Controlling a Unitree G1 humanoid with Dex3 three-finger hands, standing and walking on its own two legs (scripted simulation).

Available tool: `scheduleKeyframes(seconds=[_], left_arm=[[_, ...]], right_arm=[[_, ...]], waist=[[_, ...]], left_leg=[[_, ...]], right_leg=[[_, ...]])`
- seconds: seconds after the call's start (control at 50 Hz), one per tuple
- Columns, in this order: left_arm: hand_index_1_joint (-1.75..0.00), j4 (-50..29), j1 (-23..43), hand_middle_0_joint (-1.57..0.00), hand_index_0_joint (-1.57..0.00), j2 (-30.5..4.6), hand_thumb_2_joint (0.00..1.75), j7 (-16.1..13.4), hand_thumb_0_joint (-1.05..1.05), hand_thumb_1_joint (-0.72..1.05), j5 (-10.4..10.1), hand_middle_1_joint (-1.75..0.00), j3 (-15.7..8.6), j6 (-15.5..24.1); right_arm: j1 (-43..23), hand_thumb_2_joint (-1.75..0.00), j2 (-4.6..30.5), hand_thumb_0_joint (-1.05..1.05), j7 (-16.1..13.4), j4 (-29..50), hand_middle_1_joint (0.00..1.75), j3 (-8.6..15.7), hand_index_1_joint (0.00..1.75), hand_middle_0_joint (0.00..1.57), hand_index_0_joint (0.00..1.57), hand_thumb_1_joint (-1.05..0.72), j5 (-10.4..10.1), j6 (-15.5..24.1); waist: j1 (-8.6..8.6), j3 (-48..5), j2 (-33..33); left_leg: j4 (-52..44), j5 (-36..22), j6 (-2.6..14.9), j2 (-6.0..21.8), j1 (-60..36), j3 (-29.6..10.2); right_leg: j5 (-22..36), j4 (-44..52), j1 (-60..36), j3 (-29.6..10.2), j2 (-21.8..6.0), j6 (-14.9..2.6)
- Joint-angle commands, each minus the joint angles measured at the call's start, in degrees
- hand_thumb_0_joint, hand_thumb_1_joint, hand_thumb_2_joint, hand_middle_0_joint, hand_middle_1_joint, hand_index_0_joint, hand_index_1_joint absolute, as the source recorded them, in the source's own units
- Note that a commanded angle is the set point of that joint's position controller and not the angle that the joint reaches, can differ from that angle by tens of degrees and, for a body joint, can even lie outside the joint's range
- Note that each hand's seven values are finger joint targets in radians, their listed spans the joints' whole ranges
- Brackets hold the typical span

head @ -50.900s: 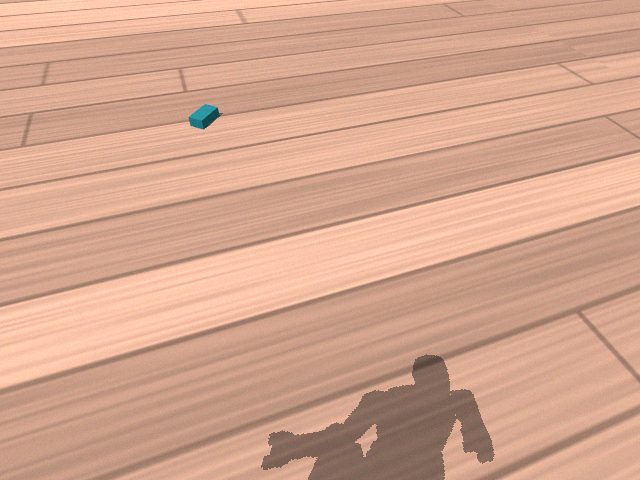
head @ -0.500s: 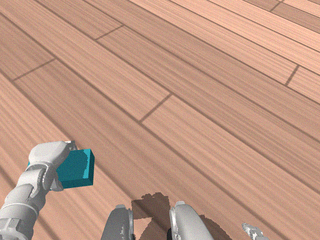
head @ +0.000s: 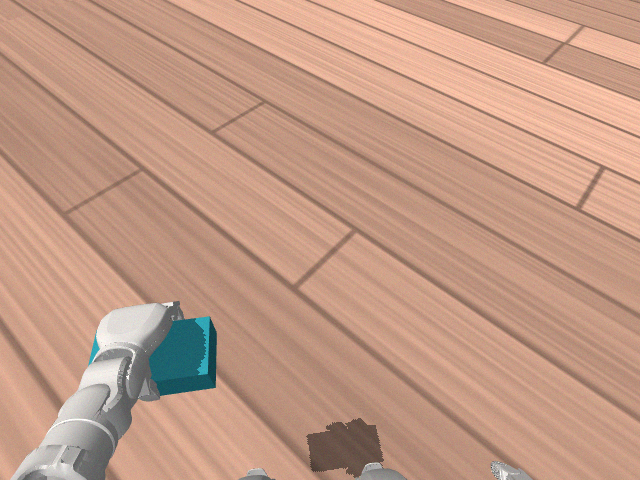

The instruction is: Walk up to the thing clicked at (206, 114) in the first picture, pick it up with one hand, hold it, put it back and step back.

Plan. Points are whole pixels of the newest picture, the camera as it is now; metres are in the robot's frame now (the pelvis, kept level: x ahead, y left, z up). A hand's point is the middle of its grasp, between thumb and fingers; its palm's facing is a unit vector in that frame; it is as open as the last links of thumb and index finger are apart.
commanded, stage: lift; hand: left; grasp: from above
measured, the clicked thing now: (156, 359) +0.33 +0.23 -0.11
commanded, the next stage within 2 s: hold in 0.08 s
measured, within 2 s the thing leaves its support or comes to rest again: neither
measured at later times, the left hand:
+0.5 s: hand (141, 335) +0.33 +0.23 -0.03, palm faces -0.45 -0.06 -0.89, open 11.5 cm
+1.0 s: hand (139, 347) +0.31 +0.22 -0.01, palm faces -0.46 -0.05 -0.89, open 11.5 cm
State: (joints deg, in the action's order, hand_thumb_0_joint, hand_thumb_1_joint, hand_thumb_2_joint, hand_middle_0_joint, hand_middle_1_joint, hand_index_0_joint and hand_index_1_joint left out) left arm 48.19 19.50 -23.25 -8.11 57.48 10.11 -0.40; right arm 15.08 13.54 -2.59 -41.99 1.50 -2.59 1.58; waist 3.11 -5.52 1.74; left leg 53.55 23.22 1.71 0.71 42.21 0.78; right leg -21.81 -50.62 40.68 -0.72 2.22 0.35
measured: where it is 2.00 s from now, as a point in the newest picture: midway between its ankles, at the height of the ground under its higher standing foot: outside the picture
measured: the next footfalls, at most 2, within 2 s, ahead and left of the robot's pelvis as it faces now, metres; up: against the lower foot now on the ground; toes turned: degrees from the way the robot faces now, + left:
none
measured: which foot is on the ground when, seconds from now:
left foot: down 0.00-1.00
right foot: down 0.00-1.00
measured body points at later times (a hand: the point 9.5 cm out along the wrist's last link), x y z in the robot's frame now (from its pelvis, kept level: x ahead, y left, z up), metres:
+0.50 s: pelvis +0.03 +0.00 +0.03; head +0.06 +0.00 +0.48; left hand +0.35 +0.23 +0.02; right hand +0.13 -0.27 -0.09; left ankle +0.03 +0.10 -0.69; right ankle +0.03 -0.13 -0.69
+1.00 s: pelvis +0.01 -0.01 +0.04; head +0.03 -0.02 +0.49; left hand +0.33 +0.22 +0.04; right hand +0.14 -0.27 -0.07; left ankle +0.03 +0.10 -0.69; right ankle +0.03 -0.13 -0.69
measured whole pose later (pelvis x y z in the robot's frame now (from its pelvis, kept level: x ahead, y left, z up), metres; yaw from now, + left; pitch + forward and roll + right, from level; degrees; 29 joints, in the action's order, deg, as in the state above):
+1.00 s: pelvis +0.01 -0.01 +0.04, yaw +0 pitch +3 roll +0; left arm 39.7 14.4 -23.0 -0.6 57.2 12.7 0.3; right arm 13.2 14.7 -3.1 -39.0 1.6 -3.8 -2.3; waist 0.7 -2.1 2.4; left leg 33.6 15.7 1.3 -0.3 21.1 1.6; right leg -15.4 -33.0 20.8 -1.9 1.2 -0.1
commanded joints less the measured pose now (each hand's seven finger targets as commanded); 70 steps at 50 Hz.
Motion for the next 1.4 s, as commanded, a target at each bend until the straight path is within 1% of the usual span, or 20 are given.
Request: scheduleKeyframes(seconds=[0.0,0.1,0.12,0.24,0.28,0.34,0.36,0.42,0.58,0.62,0.7,0.72,0.8,0.92,1.04,1.16,1.18,1.26,1.34,1.38], left_arm=[[-0.78,-11.42,17.12,-0.96,-0.96,-12.72,0.9,-1.6,0.0,0.6,-0.67,-0.78,-4.57,0.02],[-0.78,-13.15,17.67,-0.96,-0.97,-11.64,0.89,-1.01,0.0,0.61,-1.16,-0.79,-3.57,0.37],[-0.78,-12.89,17.11,-0.97,-0.97,-11.64,0.91,-0.96,0.0,0.62,-1.06,-0.79,-3.62,0.47],[-0.79,-14.78,16.95,-0.96,-0.97,-13.0,0.91,0.21,0.0,0.63,-0.08,-0.81,-3.73,0.46],[-0.8,-14.61,16.9,-0.96,-0.98,-11.35,0.91,0.62,0.0,0.64,-0.25,-0.82,-2.85,0.46],[-0.8,-14.76,16.05,-0.94,-0.96,-11.22,0.9,1.0,0.0,0.62,-0.14,-0.82,-2.69,0.47],[-0.81,-15.06,16.13,-0.93,-0.95,-12.64,0.91,1.07,0.0,0.61,-0.02,-0.83,-3.93,0.55],[-0.83,-15.54,15.61,-0.94,-0.96,-12.17,0.95,1.95,0.0,0.62,0.26,-0.84,-3.3,0.47],[-0.82,-17.89,14.43,-0.93,-0.94,-11.7,0.95,4.22,0.0,0.6,-0.28,-0.84,-3.11,0.78],[-0.83,-18.28,14.35,-0.93,-0.94,-12.74,0.96,4.16,0.0,0.61,-0.08,-0.85,-4.01,0.94],[-0.84,-19.55,15.15,-0.94,-0.95,-11.43,0.97,4.36,0.0,0.61,-0.27,-0.85,-2.72,0.93],[-0.85,-19.2,14.61,-0.94,-0.96,-12.66,0.98,4.26,0.0,0.63,-0.47,-0.86,-3.96,0.95],[-0.87,-19.06,14.41,-0.92,-0.94,-11.6,0.98,4.32,0.0,0.6,-0.2,-0.88,-3.13,0.93],[-0.89,-20.22,15.41,-0.93,-0.94,-11.98,1.01,4.78,0.0,0.61,-0.23,-0.91,-2.96,1.01],[-0.88,-20.33,14.04,-0.94,-0.96,-12.27,0.98,5.18,0.0,0.64,-0.9,-0.9,-3.5,1.1],[-0.87,-22.28,14.72,-0.93,-0.95,-12.93,0.98,5.33,0.0,0.63,-1.08,-0.9,-4.12,1.34],[-0.87,-22.2,15.09,-0.93,-0.96,-11.64,0.96,5.5,0.0,0.63,-0.85,-0.9,-2.74,1.23],[-0.86,-22.78,14.25,-0.94,-0.96,-12.54,0.96,5.75,0.0,0.64,-1.21,-0.88,-3.75,1.11],[-0.87,-23.83,14.6,-0.94,-0.97,-11.01,0.96,6.28,0.0,0.65,-0.99,-0.89,-1.95,0.59],[-0.85,-22.68,12.89,-0.93,-0.96,-12.79,0.96,6.45,0.0,0.63,-1.3,-0.87,-3.85,0.42]], right_arm=[[1.43,-0.9,9.0,0.0,-0.77,5.74,0.3,3.27,0.3,0.2,0.2,-0.9,0.08,1.44],[0.71,-0.9,9.1,0.0,-0.84,6.22,0.3,3.28,0.3,0.2,0.2,-0.9,-0.02,1.1],[0.57,-0.9,9.1,0.0,-0.91,6.43,0.3,3.32,0.3,0.2,0.2,-0.89,-0.09,1.01],[0.59,-0.89,9.56,0.0,-0.94,6.64,0.3,3.6,0.3,0.2,0.2,-0.89,-0.33,0.37],[0.72,-0.89,9.31,0.0,-0.77,6.46,0.3,3.51,0.3,0.2,0.2,-0.89,-0.26,0.29],[0.17,-0.89,9.53,0.0,-0.6,6.89,0.3,3.58,0.3,0.2,0.2,-0.89,-0.37,0.09],[0.04,-0.89,9.73,0.0,-0.61,7.07,0.3,3.72,0.3,0.2,0.2,-0.89,-0.39,-0.05],[-0.79,-0.89,9.6,0.0,-0.56,7.71,0.3,3.7,0.3,0.2,0.2,-0.89,-0.48,-0.42],[-1.54,-0.9,9.71,0.0,-0.56,9.42,0.3,3.6,0.3,0.2,0.2,-0.89,-0.77,-1.15],[-1.93,-0.89,9.76,0.0,-0.67,9.49,0.3,3.57,0.3,0.2,0.2,-0.89,-0.71,-1.3],[-2.45,-0.9,9.53,0.0,-0.74,9.71,0.3,3.28,0.3,0.2,0.2,-0.89,-0.81,-1.39],[-2.76,-0.89,9.81,0.0,-0.77,9.94,0.3,3.36,0.3,0.2,0.2,-0.89,-0.85,-1.53],[-3.58,-0.89,9.36,0.0,-0.8,10.15,0.3,2.95,0.3,0.2,0.2,-0.89,-0.84,-1.64],[-4.65,-0.9,9.16,0.0,-1.02,10.19,0.3,2.82,0.3,0.2,0.2,-0.89,-0.93,-1.78],[-6.31,-0.89,9.27,0.0,-1.17,10.84,0.3,2.46,0.3,0.2,0.2,-0.89,-1.1,-1.9],[-7.13,-0.9,9.12,0.0,-1.43,10.88,0.3,2.29,0.3,0.2,0.2,-0.9,-1.16,-1.81],[-7.27,-0.9,8.77,0.0,-1.42,10.76,0.3,2.11,0.3,0.2,0.2,-0.89,-1.14,-1.75],[-7.89,-0.9,8.88,0.0,-1.57,10.98,0.3,2.18,0.3,0.2,0.2,-0.9,-1.34,-1.82],[-8.24,-0.9,8.68,0.0,-1.63,11.02,0.3,1.93,0.3,0.2,0.2,-0.89,-1.4,-1.85],[-8.39,-0.9,8.83,0.0,-1.67,10.9,0.3,1.95,0.3,0.2,0.2,-0.89,-1.56,-2.01]], waist=[[-0.39,-17.72,2.05],[0.14,-15.86,2.46],[-0.47,-15.59,2.24],[-0.58,-17.29,1.43],[-0.01,-16.4,1.69],[-0.6,-15.1,1.65],[-1.12,-15.4,1.86],[-1.47,-14.91,1.67],[-1.5,-13.94,0.42],[-1.95,-13.43,0.89],[-1.43,-12.23,0.44],[-1.85,-11.7,0.79],[-1.75,-10.79,0.33],[-2.17,-11.39,0.12],[-2.51,-8.35,-0.08],[-2.77,-9.38,0.25],[-2.39,-9.21,-0.05],[-2.95,-9.31,-0.46],[-2.71,-8.7,-0.42],[-3.4,-8.57,-0.48]], left_leg=[[-10.49,-14.15,-1.12,-1.17,-16.14,-1.15],[-13.66,-14.41,-1.4,-0.99,-19.49,-1.47],[-14.12,-14.42,-1.33,-1.12,-19.78,-1.25],[-14.93,-21.49,-1.05,-1.44,-23.31,-0.8],[-15.47,-22.82,-1.1,-1.25,-24.56,-0.89],[-16.63,-22.82,-1.19,-1.18,-25.11,-1.03],[-17.03,-22.87,-1.26,-1.33,-25.12,-0.97],[-17.55,-23.25,-1.03,-1.71,-25.09,-0.44],[-19.81,-24.2,-0.77,-1.49,-27.06,-0.6],[-20.37,-23.27,-0.72,-1.55,-27.36,-0.36],[-21.66,-22.0,-0.66,-1.49,-27.98,-0.33],[-22.32,-20.82,-0.85,-1.4,-28.08,-0.44],[-23.4,-18.64,-0.58,-1.67,-28.26,-0.12],[-24.26,-19.06,-0.47,-1.73,-29.49,0.0],[-26.29,-14.34,-0.41,-1.8,-29.29,0.16],[-26.81,-15.18,-0.45,-1.78,-30.8,0.29],[-26.84,-15.41,-0.37,-1.78,-30.79,0.26],[-27.32,-15.79,-0.32,-1.88,-31.49,0.5],[-27.84,-16.26,-0.33,-1.93,-31.8,0.55],[-28.32,-16.69,-0.37,-1.75,-32.16,0.51]], right_leg=[[11.68,9.66,-9.83,-0.17,1.14,-1.65],[11.3,12.15,-10.74,0.13,1.17,-1.79],[11.35,12.66,-11.84,0.13,1.16,-1.77],[17.84,14.05,-16.02,-0.34,0.93,-1.54],[18.23,14.42,-15.13,-0.29,1.02,-1.67],[17.78,15.36,-15.86,-0.13,1.09,-1.76],[18.09,15.59,-17.24,-0.22,1.04,-1.76],[19.35,16.47,-18.88,-0.65,0.82,-1.6],[20.0,17.92,-21.02,-0.65,0.84,-1.64],[19.14,18.8,-21.34,-0.73,0.83,-1.63],[18.35,19.63,-21.21,-0.72,0.73,-1.69],[17.05,20.18,-21.61,-0.6,0.7,-1.7],[15.51,21.34,-22.05,-0.92,0.38,-1.65],[16.09,22.46,-23.52,-1.05,0.26,-1.44],[11.58,24.62,-23.43,-1.28,0.01,-1.38],[12.31,25.09,-24.95,-1.46,-0.04,-1.29],[12.62,25.18,-24.75,-1.48,-0.09,-1.28],[12.9,25.86,-25.7,-1.55,-0.15,-1.16],[13.49,26.31,-25.73,-1.53,-0.22,-1.12],[13.57,26.4,-26.68,-1.34,-0.12,-1.29]])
